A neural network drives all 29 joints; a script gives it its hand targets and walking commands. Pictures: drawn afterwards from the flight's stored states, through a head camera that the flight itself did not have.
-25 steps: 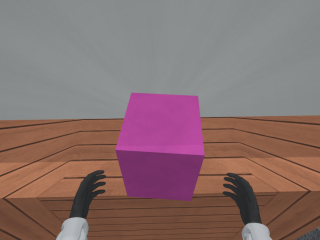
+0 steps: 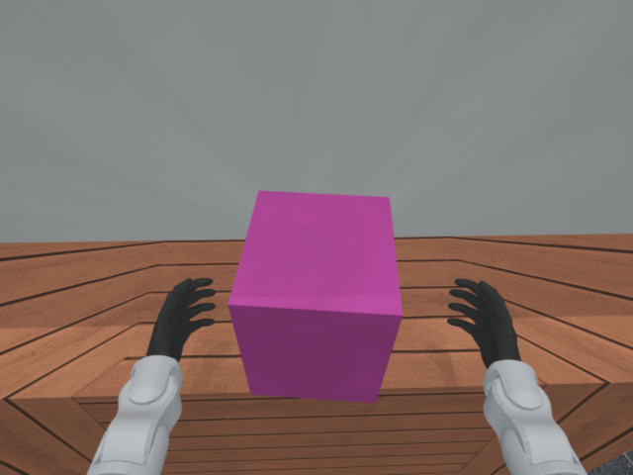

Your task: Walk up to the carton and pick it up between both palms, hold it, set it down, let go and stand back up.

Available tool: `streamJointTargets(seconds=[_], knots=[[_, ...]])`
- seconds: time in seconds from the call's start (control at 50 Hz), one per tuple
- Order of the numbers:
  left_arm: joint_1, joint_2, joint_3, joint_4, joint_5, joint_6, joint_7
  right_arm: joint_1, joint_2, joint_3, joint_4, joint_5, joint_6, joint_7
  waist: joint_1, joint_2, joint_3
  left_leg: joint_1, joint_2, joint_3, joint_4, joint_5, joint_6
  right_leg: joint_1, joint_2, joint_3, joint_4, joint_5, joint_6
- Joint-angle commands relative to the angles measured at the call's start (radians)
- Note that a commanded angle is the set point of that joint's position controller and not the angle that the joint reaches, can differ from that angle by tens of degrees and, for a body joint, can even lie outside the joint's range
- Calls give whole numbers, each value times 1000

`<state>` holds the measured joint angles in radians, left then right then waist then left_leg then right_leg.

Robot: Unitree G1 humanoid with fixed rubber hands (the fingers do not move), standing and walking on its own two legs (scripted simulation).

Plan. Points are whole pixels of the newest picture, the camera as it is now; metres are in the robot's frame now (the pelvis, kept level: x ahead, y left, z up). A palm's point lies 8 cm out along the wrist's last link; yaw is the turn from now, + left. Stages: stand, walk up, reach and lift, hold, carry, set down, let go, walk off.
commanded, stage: reach and lift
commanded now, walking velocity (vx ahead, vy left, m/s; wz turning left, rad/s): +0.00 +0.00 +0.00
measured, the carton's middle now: (318, 298) +0.38 +0.02 -0.02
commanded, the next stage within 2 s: none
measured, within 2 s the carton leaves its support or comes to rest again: neither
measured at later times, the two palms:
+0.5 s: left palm (168, 272) +0.33 +0.21 +0.10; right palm (493, 277) +0.33 -0.20 +0.10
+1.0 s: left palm (171, 206) +0.40 +0.20 +0.16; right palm (490, 215) +0.39 -0.20 +0.15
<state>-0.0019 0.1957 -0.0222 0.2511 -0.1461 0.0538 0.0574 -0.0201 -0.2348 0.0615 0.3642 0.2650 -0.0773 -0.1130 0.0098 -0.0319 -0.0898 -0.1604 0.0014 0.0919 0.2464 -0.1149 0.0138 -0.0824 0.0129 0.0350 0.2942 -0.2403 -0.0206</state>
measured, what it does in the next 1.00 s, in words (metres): stands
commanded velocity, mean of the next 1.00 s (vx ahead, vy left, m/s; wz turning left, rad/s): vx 0.00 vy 0.00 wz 0.00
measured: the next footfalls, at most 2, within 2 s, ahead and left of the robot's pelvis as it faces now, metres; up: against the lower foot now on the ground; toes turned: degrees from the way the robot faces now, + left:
none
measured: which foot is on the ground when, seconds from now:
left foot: down 0.00-1.00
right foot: down 0.00-1.00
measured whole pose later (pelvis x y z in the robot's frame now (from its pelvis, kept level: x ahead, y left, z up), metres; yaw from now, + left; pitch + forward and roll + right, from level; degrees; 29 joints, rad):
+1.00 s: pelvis -0.02 +0.01 +0.00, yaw +0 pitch +7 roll +0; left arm -0.77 0.32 0.09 0.63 -0.23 0.44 0.06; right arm -0.83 -0.28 -0.03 0.73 0.26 0.36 -0.13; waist -0.04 0.01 -0.10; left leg -0.30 0.02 0.08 0.25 -0.06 0.02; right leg -0.20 0.03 0.02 0.26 -0.17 -0.01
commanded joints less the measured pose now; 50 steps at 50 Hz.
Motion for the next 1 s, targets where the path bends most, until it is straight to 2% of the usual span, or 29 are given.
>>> streamJointTargets(seconds=[0.0, 0.04, 0.1, 0.12, 0.14, 0.18, 0.24, 0.26, 0.3, 0.36, 0.38, 0.4, 0.44, 0.46, 0.48, 0.5, 0.6, 0.66, 0.7, 0.74, 0.76, 0.8, 0.82, 0.84, 0.86, 0.88, 0.92, 0.96, 0.98], knots=[[-174, 67, 43, -134, 11, 64, -2, -116, -80, 1, -88, 23, 59, -11, -1, 48, -110, 340, 13, -69, 45, 389, 51, -163, -17, 32, -74, 375, 22], [-279, 113, 88, -123, 4, 123, -15, -234, -94, -8, -82, 34, 109, -30, 14, 22, -107, 339, 17, -71, 36, 341, 51, -159, -11, 29, -77, 330, 27], [-425, 143, 132, -207, -3, 164, 0, -382, -119, -33, -179, 37, 143, -36, 27, 54, -128, 321, 21, -70, 35, 303, 60, -210, -23, 42, -76, 264, 7], [-389, 134, 108, -249, -19, 169, 7, -356, -149, -39, -213, 40, 140, -38, 5, 31, -164, 318, 16, -67, 45, 346, 64, -187, -30, 41, -60, 322, 12], [-428, 149, 124, -244, -19, 174, 3, -412, -153, -43, -238, 36, 153, -36, 26, 16, -191, 327, 24, -71, 40, 349, 59, -182, -24, 32, -57, 320, 12], [-425, 126, 107, -169, -45, 193, -5, -424, -152, -44, -209, 23, 170, -32, -5, -3, -208, 345, 24, -59, 50, 332, 66, -197, -27, 35, -49, 328, 22], [-567, 153, 102, -61, -69, 191, -7, -537, -160, -102, -103, -17, 208, -24, -29, 7, -199, 345, 29, -78, 59, 157, 58, -290, -21, 11, -52, 114, 16], [-553, 134, 90, -10, -86, 194, -11, -517, -127, -75, -96, -4, 222, -20, -28, -15, -200, 342, 30, -76, 67, 156, 66, -271, -27, 18, -52, 134, 19], [-620, 154, 79, -6, -91, 192, -20, -546, -129, -80, -20, 2, 233, -22, -45, 16, -179, 314, 29, -82, 77, 171, 60, -284, -35, 24, -52, 161, 19], [-661, 185, 116, -29, -71, 173, -8, -653, -124, -38, -119, 31, 217, -19, 2, -14, -304, 342, 21, -85, 86, 320, 68, -218, -15, 20, -20, 297, 27], [-667, 192, 116, -79, -79, 164, -2, -660, -168, -59, -139, 28, 207, -16, -15, -11, -336, 361, 24, -96, 87, 355, 59, -221, -9, 16, -19, 320, 23], [-740, 220, 129, -13, -84, 171, -9, -728, -158, -54, -106, 24, 218, -17, -11, -7, -350, 353, 16, -88, 96, 360, 61, -216, -14, 14, -21, 336, 26], [-834, 259, 133, -11, -66, 206, -5, -806, -193, -105, -50, -10, 256, -18, -27, 50, -367, 345, 14, -82, 89, 295, 59, -257, -10, 14, -30, 260, 32], [-750, 209, 115, -6, -80, 226, -1, -724, -184, -92, -29, 2, 273, -19, -36, 40, -349, 389, 24, -91, 90, 313, 45, -287, -1, -5, -40, 249, 20], [-794, 228, 129, 55, -73, 251, -4, -768, -148, -76, 42, 1, 300, -22, -6, 34, -266, 357, 24, -88, 88, 256, 51, -318, -8, 9, -51, 200, 24], [-804, 212, 136, 41, -70, 274, -2, -773, -147, -95, 40, 2, 316, -25, -19, 50, -278, 358, 26, -79, 85, 254, 48, -316, -12, 13, -54, 203, 23], [-891, 234, 162, 79, -56, 328, -12, -900, -152, -76, 75, 13, 344, -18, 5, 56, -330, 359, 12, -85, 81, 348, 44, -218, -4, 20, -42, 318, 31], [-1006, 247, 124, 17, -94, 320, 3, -1014, -195, -118, 6, 7, 344, -15, -35, 49, -433, 421, 31, -104, 93, 365, 27, -289, 7, -1, -46, 291, 21], [-1031, 255, 128, 30, -98, 317, 8, -1023, -206, -128, 50, 0, 351, -14, -43, 44, -436, 437, 21, -96, 108, 403, 30, -302, 1, 7, -55, 327, 23], [-1005, 229, 128, 127, -105, 335, -7, -1013, -193, -102, 110, 7, 371, -11, -46, 30, -422, 432, 14, -101, 102, 398, 30, -269, 0, 8, -67, 358, 31], [-1014, 254, 140, 170, -89, 337, -13, -1037, -175, -91, 137, 11, 376, -14, -27, 17, -409, 407, 15, -104, 96, 362, 35, -271, 0, 19, -61, 337, 42], [-1106, 270, 141, 167, -82, 339, 0, -1097, -190, -114, 189, -4, 389, -9, -40, 35, -387, 374, 25, -113, 80, 331, 26, -297, 6, 3, -56, 299, 38], [-1099, 263, 144, 177, -76, 346, 3, -1110, -179, -106, 189, 10, 393, -8, -26, 66, -396, 392, 21, -108, 80, 342, 23, -284, 4, 2, -66, 304, 35], [-1108, 252, 139, 193, -77, 358, 4, -1095, -190, -106, 234, 8, 400, -12, -52, 65, -358, 397, 19, -111, 88, 364, 18, -303, 9, 2, -81, 313, 30], [-1137, 250, 145, 166, -81, 366, 5, -1149, -202, -129, 187, -5, 401, -15, -47, 59, -437, 432, 22, -118, 94, 380, 15, -286, 16, -2, -83, 325, 32], [-1151, 252, 137, 171, -101, 370, 1, -1165, -192, -109, 167, 4, 405, -17, -68, 20, -441, 434, 17, -114, 101, 380, 16, -311, 14, 2, -86, 338, 32], [-1211, 279, 149, 223, -79, 363, 3, -1211, -175, -129, 216, -5, 407, -20, -51, 43, -438, 416, 15, -109, 99, 362, 22, -320, 10, 5, -82, 336, 35], [-1176, 254, 136, 266, -88, 365, -4, -1176, -179, -136, 251, -18, 412, -22, -75, 56, -407, 427, 16, -116, 89, 379, 14, -303, 11, 3, -90, 364, 32], [-1163, 245, 153, 281, -79, 360, -10, -1171, -159, -112, 267, -12, 412, -20, -57, 54, -421, 423, 15, -113, 81, 390, 21, -266, 11, 6, -99, 389, 37]])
